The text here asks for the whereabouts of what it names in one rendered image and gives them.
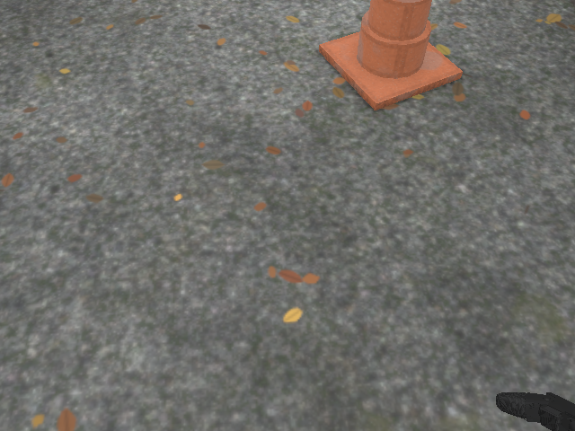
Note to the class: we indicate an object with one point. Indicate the robot right hand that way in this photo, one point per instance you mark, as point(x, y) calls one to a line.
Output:
point(552, 411)

